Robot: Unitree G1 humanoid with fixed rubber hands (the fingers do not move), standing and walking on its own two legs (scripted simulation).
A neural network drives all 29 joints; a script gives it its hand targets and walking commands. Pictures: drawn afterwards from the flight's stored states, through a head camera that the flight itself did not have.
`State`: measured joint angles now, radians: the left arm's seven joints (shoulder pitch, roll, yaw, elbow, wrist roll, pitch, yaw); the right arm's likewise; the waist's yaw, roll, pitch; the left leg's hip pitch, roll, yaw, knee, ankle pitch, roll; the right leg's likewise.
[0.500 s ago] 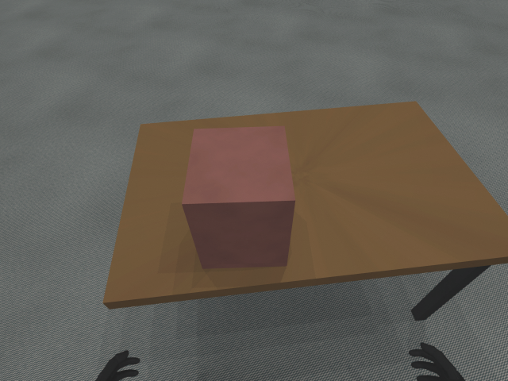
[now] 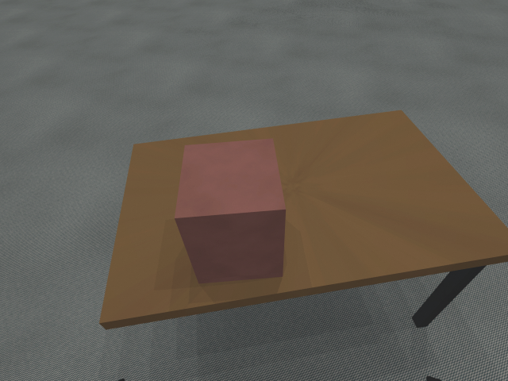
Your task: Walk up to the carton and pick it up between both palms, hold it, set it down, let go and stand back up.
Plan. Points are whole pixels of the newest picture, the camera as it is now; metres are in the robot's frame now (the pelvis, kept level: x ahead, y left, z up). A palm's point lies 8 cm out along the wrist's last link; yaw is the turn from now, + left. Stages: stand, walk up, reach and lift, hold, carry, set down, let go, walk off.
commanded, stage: walk up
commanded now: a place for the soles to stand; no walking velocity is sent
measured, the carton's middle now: (235, 212) +0.49 +0.06 -0.08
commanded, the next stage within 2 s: reach and lift in 1.38 s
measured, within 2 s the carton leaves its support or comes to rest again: neither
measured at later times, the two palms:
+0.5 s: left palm out of the picture +0.15 +0.28 -0.10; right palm out of the picture +0.14 -0.25 -0.10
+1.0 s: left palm (108, 380) +0.16 +0.26 -0.08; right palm out of the picture +0.11 -0.26 -0.10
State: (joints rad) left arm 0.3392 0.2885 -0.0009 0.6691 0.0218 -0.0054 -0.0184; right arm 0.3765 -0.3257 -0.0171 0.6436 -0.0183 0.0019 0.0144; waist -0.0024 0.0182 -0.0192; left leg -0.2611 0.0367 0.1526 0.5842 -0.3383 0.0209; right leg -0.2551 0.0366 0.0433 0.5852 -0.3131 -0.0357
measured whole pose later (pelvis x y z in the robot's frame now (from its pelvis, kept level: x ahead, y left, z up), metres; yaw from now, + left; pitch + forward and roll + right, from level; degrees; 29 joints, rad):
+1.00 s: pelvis +0.04 +0.00 +0.00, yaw +1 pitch -2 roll +1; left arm 0.24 0.27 -0.01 0.66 0.01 -0.01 -0.01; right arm 0.38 -0.30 0.00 0.67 -0.01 -0.01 0.00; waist -0.01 0.01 0.02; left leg -0.16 0.01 0.13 0.50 -0.32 0.02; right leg -0.24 -0.01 -0.05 0.54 -0.27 -0.03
